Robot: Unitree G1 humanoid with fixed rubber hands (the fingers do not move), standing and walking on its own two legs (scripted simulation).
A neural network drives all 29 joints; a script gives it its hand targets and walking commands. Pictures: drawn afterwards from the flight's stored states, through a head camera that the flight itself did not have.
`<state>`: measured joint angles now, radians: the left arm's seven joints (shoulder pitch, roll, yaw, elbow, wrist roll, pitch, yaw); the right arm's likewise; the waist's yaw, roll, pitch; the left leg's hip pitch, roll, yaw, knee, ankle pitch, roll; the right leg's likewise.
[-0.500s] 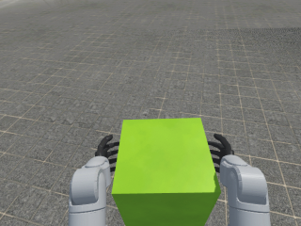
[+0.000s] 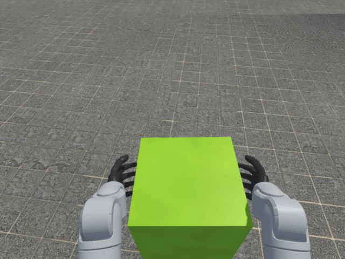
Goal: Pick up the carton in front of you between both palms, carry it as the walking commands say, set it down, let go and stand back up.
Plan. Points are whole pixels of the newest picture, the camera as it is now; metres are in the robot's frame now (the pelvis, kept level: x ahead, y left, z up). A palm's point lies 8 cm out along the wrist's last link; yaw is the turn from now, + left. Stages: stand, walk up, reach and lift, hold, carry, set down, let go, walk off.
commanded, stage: carry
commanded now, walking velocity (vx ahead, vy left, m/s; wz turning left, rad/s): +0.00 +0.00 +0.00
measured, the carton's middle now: (186, 202) +0.27 -0.01 -0.02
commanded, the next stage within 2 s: none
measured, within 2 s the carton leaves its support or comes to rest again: neither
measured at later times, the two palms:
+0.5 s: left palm (130, 110) +0.49 +0.14 +0.08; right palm (235, 105) +0.51 -0.16 +0.08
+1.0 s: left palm (129, 104) +0.52 +0.15 +0.07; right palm (229, 101) +0.54 -0.15 +0.07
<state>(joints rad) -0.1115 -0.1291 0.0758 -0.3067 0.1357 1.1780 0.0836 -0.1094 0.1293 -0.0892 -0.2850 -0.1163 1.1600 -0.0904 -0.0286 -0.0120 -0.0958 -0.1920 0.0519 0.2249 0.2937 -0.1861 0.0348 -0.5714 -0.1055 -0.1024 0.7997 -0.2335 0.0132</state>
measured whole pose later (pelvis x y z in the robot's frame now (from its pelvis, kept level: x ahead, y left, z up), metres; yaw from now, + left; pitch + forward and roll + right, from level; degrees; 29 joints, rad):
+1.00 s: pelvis +0.26 -0.01 -0.02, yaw +3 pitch +4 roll +0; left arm -0.18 -0.14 0.11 -0.29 0.14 1.22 0.08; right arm -0.18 0.14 -0.12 -0.29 -0.14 1.22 -0.09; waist 0.00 0.00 -0.14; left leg -0.20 0.06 0.16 0.52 -0.38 -0.01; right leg -0.28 -0.07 -0.18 0.55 -0.32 0.00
